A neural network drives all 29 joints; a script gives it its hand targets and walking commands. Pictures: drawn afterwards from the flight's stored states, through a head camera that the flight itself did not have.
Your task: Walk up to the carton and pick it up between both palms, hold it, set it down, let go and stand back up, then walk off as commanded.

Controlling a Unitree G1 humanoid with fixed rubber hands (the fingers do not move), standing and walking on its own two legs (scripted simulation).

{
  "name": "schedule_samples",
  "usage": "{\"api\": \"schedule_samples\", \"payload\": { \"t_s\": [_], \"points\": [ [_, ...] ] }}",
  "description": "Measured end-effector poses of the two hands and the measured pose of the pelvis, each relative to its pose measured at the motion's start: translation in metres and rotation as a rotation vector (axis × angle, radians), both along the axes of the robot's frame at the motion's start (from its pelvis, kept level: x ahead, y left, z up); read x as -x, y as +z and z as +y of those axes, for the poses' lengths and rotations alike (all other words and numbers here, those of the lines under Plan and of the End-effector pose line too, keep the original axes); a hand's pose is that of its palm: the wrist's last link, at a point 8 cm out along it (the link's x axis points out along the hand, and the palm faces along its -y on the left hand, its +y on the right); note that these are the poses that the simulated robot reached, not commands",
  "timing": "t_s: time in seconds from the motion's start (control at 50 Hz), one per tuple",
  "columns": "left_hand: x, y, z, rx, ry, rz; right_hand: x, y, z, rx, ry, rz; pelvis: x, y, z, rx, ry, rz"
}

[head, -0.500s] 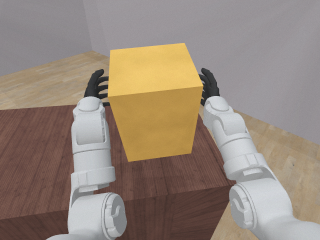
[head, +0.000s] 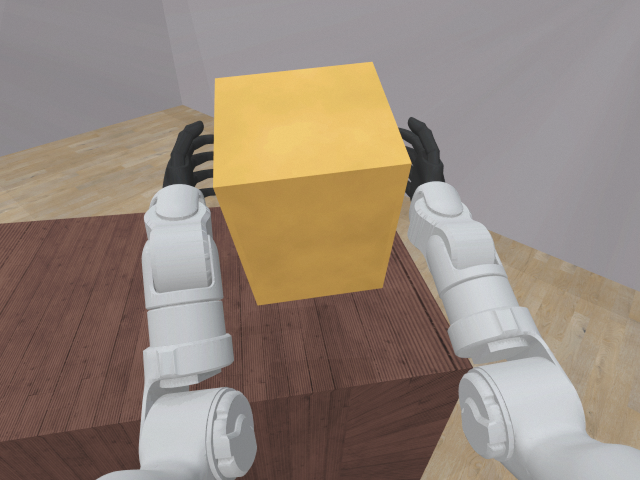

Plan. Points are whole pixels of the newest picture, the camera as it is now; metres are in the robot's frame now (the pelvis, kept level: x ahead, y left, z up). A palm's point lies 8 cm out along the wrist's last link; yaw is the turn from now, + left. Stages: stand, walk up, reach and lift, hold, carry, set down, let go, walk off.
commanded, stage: hold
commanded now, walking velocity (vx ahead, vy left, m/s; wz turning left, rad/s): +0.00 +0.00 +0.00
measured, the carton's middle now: (309, 196) +0.42 +0.00 +0.20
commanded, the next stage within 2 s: none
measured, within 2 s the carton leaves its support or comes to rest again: neither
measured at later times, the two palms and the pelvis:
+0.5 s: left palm (185, 198) +0.35 +0.15 +0.24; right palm (422, 191) +0.36 -0.13 +0.23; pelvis +0.00 +0.00 +0.00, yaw +0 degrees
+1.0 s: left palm (185, 198) +0.35 +0.15 +0.24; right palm (422, 190) +0.36 -0.13 +0.23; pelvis +0.00 +0.00 +0.00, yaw +0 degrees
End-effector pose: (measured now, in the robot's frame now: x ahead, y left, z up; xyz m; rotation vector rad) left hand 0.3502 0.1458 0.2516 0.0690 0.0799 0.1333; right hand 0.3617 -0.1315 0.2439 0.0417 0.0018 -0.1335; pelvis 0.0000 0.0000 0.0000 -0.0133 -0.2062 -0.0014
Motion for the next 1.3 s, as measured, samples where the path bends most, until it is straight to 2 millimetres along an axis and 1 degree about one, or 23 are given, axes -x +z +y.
{"api": "schedule_samples", "payload": {
  "t_s": [0.16,0.34,1.3],
  "points": [
    [-0.003,-0.015,0.001,0.011,-0.025,0.074,-0.003,-0.017,-0.001,0.005,-0.003,0.069,0.000,0.000,0.000,0.000,0.000,0.000],
    [-0.003,-0.008,0.001,0.008,-0.012,0.035,-0.002,-0.007,0.000,0.002,0.000,0.024,0.000,0.000,0.000,0.000,0.000,0.000],
    [-0.003,-0.011,0.000,0.012,-0.016,0.053,-0.003,-0.011,-0.001,0.003,-0.001,0.033,0.000,0.000,0.000,0.000,0.001,0.001]
  ]
}}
